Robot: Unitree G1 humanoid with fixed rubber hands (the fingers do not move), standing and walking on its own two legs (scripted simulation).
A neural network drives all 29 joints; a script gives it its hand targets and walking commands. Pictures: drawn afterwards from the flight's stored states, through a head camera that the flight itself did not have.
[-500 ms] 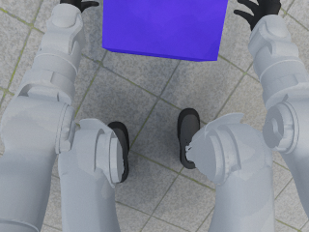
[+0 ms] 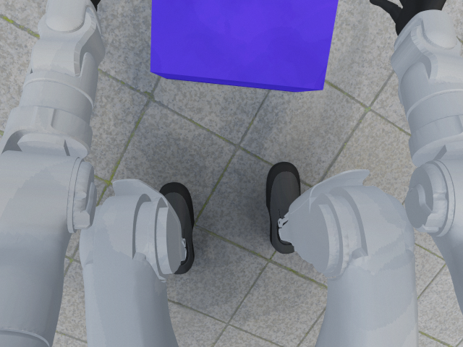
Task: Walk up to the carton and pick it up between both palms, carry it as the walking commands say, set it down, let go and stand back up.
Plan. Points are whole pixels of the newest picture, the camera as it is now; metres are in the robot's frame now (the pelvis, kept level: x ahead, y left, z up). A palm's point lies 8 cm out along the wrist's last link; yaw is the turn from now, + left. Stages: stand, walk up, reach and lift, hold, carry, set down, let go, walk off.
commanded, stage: set down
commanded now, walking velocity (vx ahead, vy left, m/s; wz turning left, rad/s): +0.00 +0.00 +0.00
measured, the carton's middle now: (240, 28) +0.53 -0.02 -0.28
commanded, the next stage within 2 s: let go in 1.38 s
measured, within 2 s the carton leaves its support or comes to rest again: neither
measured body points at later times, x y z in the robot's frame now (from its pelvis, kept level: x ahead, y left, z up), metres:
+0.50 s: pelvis +0.00 +0.00 +0.09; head +0.33 +0.01 +0.39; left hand +0.57 +0.19 -0.03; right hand +0.52 -0.24 -0.03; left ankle +0.10 +0.12 -0.32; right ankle +0.14 -0.12 -0.32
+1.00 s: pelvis +0.03 +0.00 +0.22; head +0.33 +0.01 +0.55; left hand +0.57 +0.21 +0.12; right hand +0.51 -0.25 +0.12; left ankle +0.10 +0.12 -0.32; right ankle +0.14 -0.12 -0.32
